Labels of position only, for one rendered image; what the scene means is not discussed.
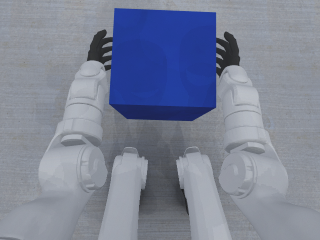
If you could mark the right robot thigh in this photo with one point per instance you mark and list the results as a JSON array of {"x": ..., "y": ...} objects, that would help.
[{"x": 206, "y": 215}]

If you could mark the left robot forearm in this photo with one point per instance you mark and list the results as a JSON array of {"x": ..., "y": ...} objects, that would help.
[{"x": 84, "y": 108}]

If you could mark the robot right upper arm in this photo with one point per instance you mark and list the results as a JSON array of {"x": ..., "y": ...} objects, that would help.
[{"x": 258, "y": 184}]

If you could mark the robot left upper arm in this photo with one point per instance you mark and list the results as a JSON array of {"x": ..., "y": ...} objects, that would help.
[{"x": 68, "y": 177}]

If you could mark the robot right hand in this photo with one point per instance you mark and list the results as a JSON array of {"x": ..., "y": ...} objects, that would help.
[{"x": 230, "y": 55}]

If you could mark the carton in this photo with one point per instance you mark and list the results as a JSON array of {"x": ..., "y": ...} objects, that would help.
[{"x": 163, "y": 64}]

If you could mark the robot right shin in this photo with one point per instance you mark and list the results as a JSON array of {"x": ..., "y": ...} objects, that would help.
[{"x": 204, "y": 157}]

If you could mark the robot left hand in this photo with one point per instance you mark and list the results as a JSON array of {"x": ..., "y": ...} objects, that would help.
[{"x": 96, "y": 51}]

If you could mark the right robot forearm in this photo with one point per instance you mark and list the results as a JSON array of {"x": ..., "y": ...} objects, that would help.
[{"x": 242, "y": 116}]

